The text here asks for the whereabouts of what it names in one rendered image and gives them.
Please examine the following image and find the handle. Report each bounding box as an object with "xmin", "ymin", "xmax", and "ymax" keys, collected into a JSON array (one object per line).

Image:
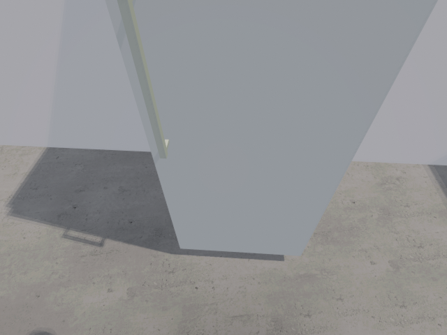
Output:
[{"xmin": 117, "ymin": 0, "xmax": 170, "ymax": 158}]

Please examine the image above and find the fridge door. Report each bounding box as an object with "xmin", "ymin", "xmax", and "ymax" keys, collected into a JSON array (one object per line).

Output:
[{"xmin": 105, "ymin": 0, "xmax": 438, "ymax": 256}]

